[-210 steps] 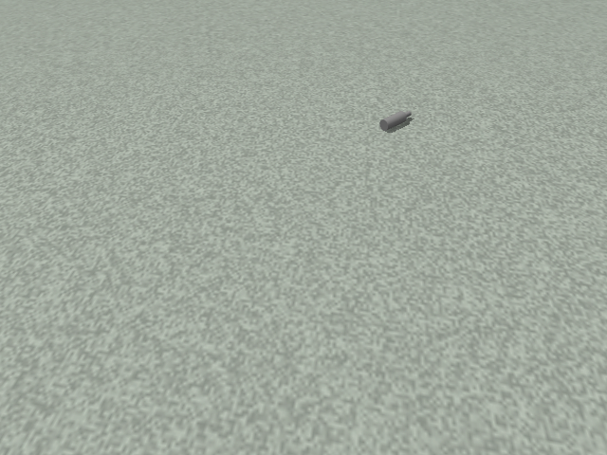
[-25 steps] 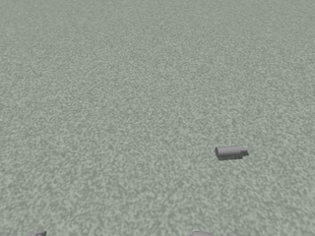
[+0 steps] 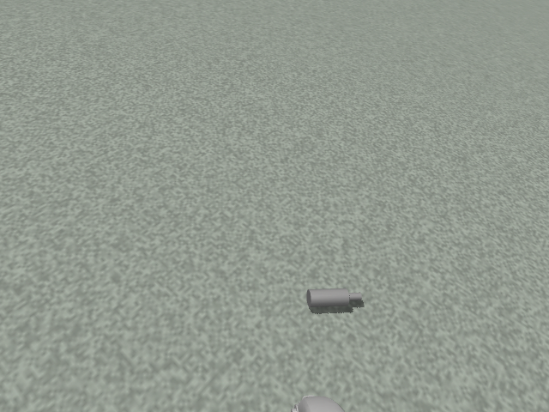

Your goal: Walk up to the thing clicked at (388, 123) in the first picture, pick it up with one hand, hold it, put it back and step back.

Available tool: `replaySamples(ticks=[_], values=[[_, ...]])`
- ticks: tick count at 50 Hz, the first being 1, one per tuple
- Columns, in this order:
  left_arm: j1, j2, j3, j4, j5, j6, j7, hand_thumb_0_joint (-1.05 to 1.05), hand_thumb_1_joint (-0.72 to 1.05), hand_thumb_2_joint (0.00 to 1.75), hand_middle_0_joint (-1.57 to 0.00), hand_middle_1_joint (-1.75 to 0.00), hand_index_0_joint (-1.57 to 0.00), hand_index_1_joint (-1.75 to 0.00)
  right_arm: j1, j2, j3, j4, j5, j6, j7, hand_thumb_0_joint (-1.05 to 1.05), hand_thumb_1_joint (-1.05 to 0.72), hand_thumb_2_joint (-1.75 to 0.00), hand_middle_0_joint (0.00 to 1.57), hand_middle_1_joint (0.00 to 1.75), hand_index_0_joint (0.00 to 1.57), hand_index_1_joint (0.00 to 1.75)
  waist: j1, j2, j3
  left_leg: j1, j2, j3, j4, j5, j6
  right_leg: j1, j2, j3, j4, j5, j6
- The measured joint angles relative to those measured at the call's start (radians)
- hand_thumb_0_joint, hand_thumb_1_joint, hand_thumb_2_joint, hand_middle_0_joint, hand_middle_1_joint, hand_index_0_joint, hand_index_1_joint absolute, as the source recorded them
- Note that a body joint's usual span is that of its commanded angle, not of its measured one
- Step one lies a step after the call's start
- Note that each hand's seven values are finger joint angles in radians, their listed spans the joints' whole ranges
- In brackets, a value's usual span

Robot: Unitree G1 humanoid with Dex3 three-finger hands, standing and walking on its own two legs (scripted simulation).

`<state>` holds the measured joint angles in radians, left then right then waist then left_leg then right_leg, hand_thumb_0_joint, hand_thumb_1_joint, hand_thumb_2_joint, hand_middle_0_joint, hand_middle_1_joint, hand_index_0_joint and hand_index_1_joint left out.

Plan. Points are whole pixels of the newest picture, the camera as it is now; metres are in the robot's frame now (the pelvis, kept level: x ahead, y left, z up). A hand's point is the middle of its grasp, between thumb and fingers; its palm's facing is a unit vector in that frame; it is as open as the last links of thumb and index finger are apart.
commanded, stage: walk up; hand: left
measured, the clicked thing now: (334, 297) +0.65 -0.34 -0.72
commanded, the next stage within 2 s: none
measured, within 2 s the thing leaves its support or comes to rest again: neither
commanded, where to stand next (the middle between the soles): +0.24 -0.48 m, yaw +6 degrees
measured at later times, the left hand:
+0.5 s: hand out of the picture +0.08 +0.05 -0.15, palm faces +0.03 -0.93 -0.35, open 7.4 cm
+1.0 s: hand (346, 364) +0.24 -0.15 -0.16, palm faces -0.06 -0.91 -0.41, open 7.4 cm
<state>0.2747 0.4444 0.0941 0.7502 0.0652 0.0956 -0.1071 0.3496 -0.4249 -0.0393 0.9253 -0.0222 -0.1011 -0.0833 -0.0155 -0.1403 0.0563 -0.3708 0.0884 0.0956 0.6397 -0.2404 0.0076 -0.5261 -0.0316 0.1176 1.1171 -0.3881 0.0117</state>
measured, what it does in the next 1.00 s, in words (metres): steps to the right: right foot, then left foot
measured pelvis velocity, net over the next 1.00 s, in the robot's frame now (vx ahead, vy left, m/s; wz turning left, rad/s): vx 0.12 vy -0.45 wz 0.01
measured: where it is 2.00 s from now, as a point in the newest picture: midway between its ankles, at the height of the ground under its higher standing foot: outside the picture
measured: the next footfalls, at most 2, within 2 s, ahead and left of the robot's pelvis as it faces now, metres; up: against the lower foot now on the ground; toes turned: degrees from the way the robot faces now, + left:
right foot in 0.18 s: +0.10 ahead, -0.30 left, +0.00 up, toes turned -3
left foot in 0.54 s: +0.19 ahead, -0.17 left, +0.00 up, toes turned +6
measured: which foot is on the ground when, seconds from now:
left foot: down 0.00-0.20, up 0.22-0.52, down 0.54-0.98, up 1.00-1.00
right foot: up 0.00-0.16, down 0.18-0.56, up 0.58-0.94, down 0.96-1.00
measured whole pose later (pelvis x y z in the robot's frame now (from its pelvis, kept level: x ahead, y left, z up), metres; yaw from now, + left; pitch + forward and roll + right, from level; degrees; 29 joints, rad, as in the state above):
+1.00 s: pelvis +0.12 -0.45 -0.03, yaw +1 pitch -1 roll -1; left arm 0.19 0.50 0.14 0.75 0.06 0.09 -0.09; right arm 0.36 -0.55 -0.09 0.93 -0.05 -0.05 -0.09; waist -0.03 -0.04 0.11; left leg -0.46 0.27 -0.09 0.88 -0.41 0.01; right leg -0.47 -0.07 0.02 0.89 -0.40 0.05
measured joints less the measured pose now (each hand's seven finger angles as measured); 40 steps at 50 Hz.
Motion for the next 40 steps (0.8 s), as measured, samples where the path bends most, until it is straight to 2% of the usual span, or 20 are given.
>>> replaySamples(ticks=[3,7,9,10,11,13,15,17,20,24,27,29,31,34,38,40], values=[[-0.011,0.031,0.021,0.001,-0.006,0.004,-0.007,0.01,0.91,0.9,-0.2,-0.3,-0.2,-0.3,0.011,-0.024,-0.009,0.001,-0.009,0.002,0.009,0.01,-0.9,-0.9,0.21,0.31,0.21,0.3,-0.005,0.0,0.002,-0.002,0.047,-0.025,0.011,-0.013,-0.017,-0.006,-0.053,0.014,-0.073,0.004,0.013],[-0.014,0.067,0.043,0.012,-0.011,0.015,-0.015,0.01,0.91,0.9,-0.2,-0.29,-0.2,-0.3,0.012,-0.065,-0.023,-0.001,-0.021,0.01,0.015,0.01,-0.89,-0.9,0.21,0.31,0.22,0.3,-0.012,0.015,-0.005,-0.02,0.114,-0.057,0.045,-0.045,-0.024,0.024,-0.093,-0.022,-0.206,-0.04,0.013],[-0.004,0.079,0.052,0.017,-0.013,0.005,-0.015,0.01,0.91,0.9,-0.2,-0.29,-0.2,-0.3,0.007,-0.09,-0.029,0.006,-0.024,0.023,0.016,0.01,-0.89,-0.9,0.21,0.31,0.22,0.3,-0.01,0.031,-0.013,-0.036,0.151,-0.079,0.085,-0.077,-0.019,0.075,-0.091,-0.057,-0.308,0.006,0.013],[-0.005,0.07,0.058,0.025,-0.01,-0.004,-0.01,0.01,0.91,0.9,-0.2,-0.29,-0.2,-0.3,-0.003,-0.107,-0.035,0.016,-0.026,0.034,0.012,0.01,-0.89,-0.9,0.21,0.31,0.22,0.3,-0.006,0.063,-0.007,-0.05,0.174,-0.115,0.129,-0.127,-0.002,0.08,-0.064,-0.079,-0.295,0.023,0.034],[-0.003,0.057,0.057,0.029,-0.004,-0.012,-0.006,0.01,0.91,0.9,-0.2,-0.29,-0.2,-0.3,-0.011,-0.119,-0.041,0.029,-0.025,0.048,0.005,0.01,-0.89,-0.9,0.21,0.31,0.21,0.3,-0.001,0.093,-0.003,-0.075,0.178,-0.16,0.204,-0.21,0.016,0.08,-0.04,-0.103,-0.263,0.006,0.039],[0.006,0.03,0.042,0.029,0.002,-0.02,0.003,0.0,0.91,0.9,-0.2,-0.29,-0.2,-0.3,-0.017,-0.117,-0.051,0.054,-0.012,0.078,-0.012,0.01,-0.9,-0.9,0.21,0.3,0.21,0.3,0.019,0.114,-0.014,-0.141,0.104,-0.191,0.391,-0.294,0.021,0.084,-0.029,-0.129,-0.239,-0.025,0.025],[0.025,-0.005,0.026,0.034,-0.005,-0.022,0.011,0.0,0.91,0.9,-0.2,-0.29,-0.2,-0.3,-0.031,-0.104,-0.047,0.073,0.004,0.085,-0.016,0.01,-0.9,-0.9,0.21,0.3,0.21,0.3,0.044,0.129,-0.025,-0.178,0.031,-0.157,0.494,-0.277,0.025,0.121,-0.016,-0.144,-0.292,-0.013,0.004],[0.048,-0.026,0.012,0.037,-0.006,-0.028,0.017,0.0,0.91,0.9,-0.2,-0.29,-0.2,-0.3,-0.047,-0.087,-0.032,0.076,0.018,0.071,-0.013,0.01,-0.9,-0.9,0.21,0.3,0.21,0.3,0.066,0.144,-0.03,-0.204,-0.019,-0.11,0.512,-0.243,0.028,0.158,0.007,-0.157,-0.362,0.014,-0.017],[0.067,-0.028,0.007,0.037,-0.005,-0.034,0.025,0.01,0.9,0.9,-0.2,-0.3,-0.2,-0.3,-0.062,-0.045,-0.007,0.062,0.022,0.039,-0.004,0.01,-0.9,-0.9,0.21,0.3,0.21,0.3,0.091,0.138,-0.013,-0.204,-0.065,-0.043,0.423,-0.218,0.027,0.201,0.04,-0.176,-0.431,0.034,-0.056],[0.073,-0.014,0.004,0.018,0.0,-0.034,0.036,0.01,0.9,0.9,-0.2,-0.3,-0.2,-0.3,-0.066,0.013,0.021,0.043,0.019,0.02,0.008,0.01,-0.9,-0.9,0.21,0.3,0.21,0.3,0.109,0.111,0.017,-0.156,-0.097,0.007,0.241,-0.182,0.036,0.239,0.081,-0.214,-0.469,0.027,-0.094],[0.07,-0.006,-0.005,0.0,-0.002,-0.021,0.039,0.01,0.9,0.9,-0.2,-0.3,-0.2,-0.3,-0.046,0.04,0.027,0.019,0.017,0.001,0.004,0.01,-0.9,-0.9,0.21,0.3,0.21,0.3,0.101,0.079,0.028,-0.059,-0.114,0.018,0.028,-0.004,0.054,0.233,0.097,-0.239,-0.418,-0.023,-0.112],[0.045,-0.015,-0.009,0.004,-0.005,-0.012,0.046,0.01,0.9,0.9,-0.2,-0.29,-0.2,-0.3,-0.041,0.05,0.021,0.003,0.004,-0.003,-0.007,0.01,-0.9,-0.9,0.21,0.31,0.21,0.3,0.079,0.038,0.051,-0.054,-0.136,0.02,0.042,-0.004,0.073,0.186,0.09,-0.187,-0.282,-0.06,-0.069],[0.034,-0.032,-0.021,0.005,0.001,-0.003,0.047,0.01,0.91,0.9,-0.2,-0.29,-0.2,-0.3,-0.044,0.043,0.018,-0.004,0.008,0.008,-0.013,0.01,-0.9,-0.9,0.21,0.31,0.22,0.3,0.056,0.031,0.055,-0.043,-0.121,0.016,0.052,-0.026,0.069,0.116,0.102,-0.125,-0.115,-0.099,-0.029],[0.022,-0.032,-0.031,0.007,0.005,0.0,0.038,0.01,0.91,0.9,-0.2,-0.29,-0.2,-0.3,-0.043,0.036,0.006,-0.009,0.012,0.016,-0.02,0.01,-0.9,-0.9,0.22,0.31,0.22,0.3,0.029,0.023,0.05,0.001,-0.079,0.006,0.02,-0.026,0.041,0.038,0.079,-0.058,0.027,-0.08,-0.011],[-0.02,0.005,-0.008,-0.013,0.001,-0.002,0.029,0.01,0.9,0.9,-0.2,-0.3,-0.2,-0.3,-0.008,0.018,-0.001,-0.015,0.004,0.004,-0.012,0.01,-0.9,-0.9,0.22,0.31,0.22,0.3,0.008,0.007,0.045,0.017,-0.022,-0.03,0.011,-0.028,0.001,-0.026,0.016,0.032,0.064,-0.022,0.002],[-0.042,0.029,0.006,-0.022,-0.005,-0.003,0.026,0.01,0.9,0.9,-0.2,-0.3,-0.2,-0.3,0.004,0.004,-0.005,-0.016,-0.001,0.003,-0.008,0.01,-0.9,-0.9,0.22,0.31,0.22,0.3,0.006,0.002,0.05,0.016,0.011,-0.046,0.024,-0.037,-0.017,-0.039,-0.017,0.053,0.037,-0.004,0.008]])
